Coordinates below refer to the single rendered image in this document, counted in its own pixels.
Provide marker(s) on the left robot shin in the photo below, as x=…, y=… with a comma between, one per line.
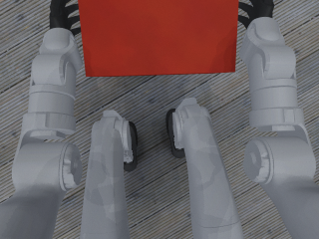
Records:
x=111, y=113

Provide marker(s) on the robot left hand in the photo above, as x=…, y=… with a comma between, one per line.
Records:
x=59, y=13

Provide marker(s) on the robot right upper arm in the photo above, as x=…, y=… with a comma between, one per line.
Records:
x=284, y=166

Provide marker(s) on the left robot forearm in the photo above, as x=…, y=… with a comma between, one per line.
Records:
x=52, y=90

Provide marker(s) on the robot left upper arm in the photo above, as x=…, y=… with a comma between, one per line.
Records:
x=43, y=173

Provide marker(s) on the right robot foot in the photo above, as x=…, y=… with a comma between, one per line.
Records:
x=176, y=152

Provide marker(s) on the robot right hand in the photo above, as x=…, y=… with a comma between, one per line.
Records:
x=260, y=8

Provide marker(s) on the right robot forearm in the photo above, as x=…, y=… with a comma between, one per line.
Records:
x=271, y=69

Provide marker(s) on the carton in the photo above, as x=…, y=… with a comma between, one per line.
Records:
x=126, y=38

